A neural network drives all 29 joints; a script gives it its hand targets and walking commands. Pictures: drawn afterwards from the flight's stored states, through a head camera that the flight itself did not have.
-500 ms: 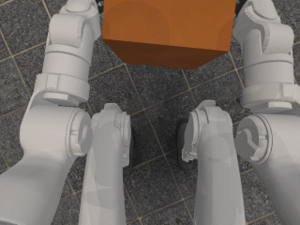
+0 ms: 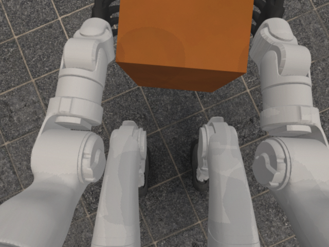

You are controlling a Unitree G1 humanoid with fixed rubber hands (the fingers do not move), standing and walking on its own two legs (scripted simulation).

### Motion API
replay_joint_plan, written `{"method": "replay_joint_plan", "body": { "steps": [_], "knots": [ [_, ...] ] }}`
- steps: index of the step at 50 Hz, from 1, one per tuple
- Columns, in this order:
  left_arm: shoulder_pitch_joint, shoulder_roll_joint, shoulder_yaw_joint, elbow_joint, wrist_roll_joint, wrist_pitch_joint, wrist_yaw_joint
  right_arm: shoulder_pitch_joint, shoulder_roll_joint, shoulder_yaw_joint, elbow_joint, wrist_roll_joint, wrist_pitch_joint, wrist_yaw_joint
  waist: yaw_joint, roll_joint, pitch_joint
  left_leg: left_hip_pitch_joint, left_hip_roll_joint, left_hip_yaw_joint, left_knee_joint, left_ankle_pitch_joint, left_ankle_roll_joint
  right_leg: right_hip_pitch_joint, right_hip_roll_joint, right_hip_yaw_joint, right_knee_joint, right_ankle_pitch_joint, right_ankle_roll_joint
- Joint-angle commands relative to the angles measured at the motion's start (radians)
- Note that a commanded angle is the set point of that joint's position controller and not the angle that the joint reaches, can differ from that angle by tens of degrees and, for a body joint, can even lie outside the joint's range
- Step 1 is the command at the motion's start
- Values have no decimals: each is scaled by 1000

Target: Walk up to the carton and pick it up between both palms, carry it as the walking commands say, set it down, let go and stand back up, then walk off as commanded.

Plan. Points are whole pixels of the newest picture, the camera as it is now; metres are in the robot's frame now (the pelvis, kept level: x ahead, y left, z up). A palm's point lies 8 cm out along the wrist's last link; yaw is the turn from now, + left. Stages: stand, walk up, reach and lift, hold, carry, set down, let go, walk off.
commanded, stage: reach and lift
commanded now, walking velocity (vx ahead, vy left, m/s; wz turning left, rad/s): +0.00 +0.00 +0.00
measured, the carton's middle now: (181, 35) +0.55 -0.03 -0.10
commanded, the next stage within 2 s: none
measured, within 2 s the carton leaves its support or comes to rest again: neither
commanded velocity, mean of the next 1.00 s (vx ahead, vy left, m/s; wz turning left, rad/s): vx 0.00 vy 0.00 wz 0.00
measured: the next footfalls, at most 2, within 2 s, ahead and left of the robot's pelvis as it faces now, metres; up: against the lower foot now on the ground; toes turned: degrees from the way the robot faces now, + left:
none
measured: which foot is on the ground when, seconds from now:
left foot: down 0.00-1.00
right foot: down 0.00-1.00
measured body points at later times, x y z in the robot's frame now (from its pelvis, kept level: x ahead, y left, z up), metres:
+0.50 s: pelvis +0.01 +0.00 +0.06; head +0.25 -0.01 +0.43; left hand +0.53 +0.12 +0.03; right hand +0.51 -0.18 +0.04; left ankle +0.16 +0.11 -0.45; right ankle +0.17 -0.12 -0.45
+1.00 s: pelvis +0.00 +0.00 +0.11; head +0.21 -0.01 +0.51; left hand +0.51 +0.12 +0.11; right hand +0.49 -0.19 +0.12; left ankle +0.16 +0.11 -0.45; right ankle +0.17 -0.12 -0.45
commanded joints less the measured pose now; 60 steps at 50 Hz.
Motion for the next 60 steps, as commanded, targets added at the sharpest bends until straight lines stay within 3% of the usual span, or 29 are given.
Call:
{"method": "replay_joint_plan", "body": {
  "steps": [1,8,9,13,18,21,29,39,48,50,53,56,60],
  "knots": [
    [-906,-1194,-440,-423,-233,-85,-274,-720,1275,513,-258,77,64,328,-64,-25,-2503,622,-138,5,-425,90,3,859,187,6,-380,159,3],
    [-869,-1212,-458,-431,-230,-89,-270,-680,1276,525,-266,75,60,331,-66,-17,-2476,700,-134,-14,-481,102,-3,884,189,9,-429,170,-1],
    [-869,-1221,-456,-419,-231,-88,-269,-656,1273,516,-230,66,61,333,-78,-15,-2436,689,-132,-24,-494,80,-3,868,185,4,-435,155,-3],
    [-832,-1241,-464,-422,-227,-88,-272,-633,1279,526,-246,63,60,334,-81,-12,-2438,739,-131,-30,-524,98,-5,902,184,6,-466,168,-4],
    [-797,-1236,-480,-440,-226,-94,-269,-602,1283,555,-264,75,55,336,-63,-10,-2450,783,-130,-38,-555,144,-7,951,184,18,-493,210,-6],
    [-760,-1242,-496,-445,-229,-93,-268,-580,1279,567,-290,70,54,334,-75,-16,-2439,819,-129,-46,-576,167,-7,982,184,20,-518,235,-4],
    [-733,-1232,-506,-470,-224,-92,-268,-536,1272,601,-297,70,61,331,-67,-16,-2407,849,-127,-49,-635,167,-9,1070,179,35,-578,239,-3],
    [-694,-1217,-464,-425,-197,-91,-284,-522,1314,621,-296,69,72,336,-26,-55,-2332,878,-117,-55,-729,127,6,1175,172,61,-674,185,7],
    [-704,-1235,-424,-364,-172,-83,-308,-506,1332,575,-227,42,83,358,-28,-63,-2212,910,-100,-67,-830,43,14,1220,162,71,-772,88,3],
    [-687,-1236,-423,-355,-165,-78,-313,-513,1337,591,-255,55,82,363,-14,-58,-2226,941,-95,-72,-855,52,17,1252,159,69,-791,97,4],
    [-692,-1244,-428,-358,-164,-76,-321,-485,1340,572,-227,38,87,370,-31,-49,-2201,952,-91,-74,-885,44,15,1266,158,68,-820,99,1],
    [-671,-1253,-436,-365,-166,-78,-323,-491,1344,592,-256,57,84,376,-21,-42,-2211,1001,-86,-81,-910,70,17,1300,157,70,-841,121,2],
    [-638,-1272,-454,-390,-171,-80,-326,-443,1335,601,-263,51,86,388,-36,-36,-2215,1056,-82,-89,-946,112,12,1332,158,61,-874,178,-2]
  ]
}}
